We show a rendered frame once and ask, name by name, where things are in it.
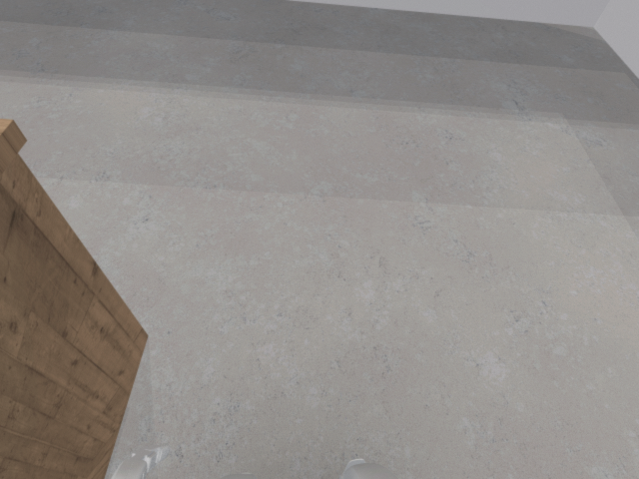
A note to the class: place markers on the left robot hand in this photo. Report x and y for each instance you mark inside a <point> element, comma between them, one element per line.
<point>142,461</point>

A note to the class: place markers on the right robot shin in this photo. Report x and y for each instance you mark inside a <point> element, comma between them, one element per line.
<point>353,462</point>

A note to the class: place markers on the table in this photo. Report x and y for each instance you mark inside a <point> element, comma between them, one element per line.
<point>70,347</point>

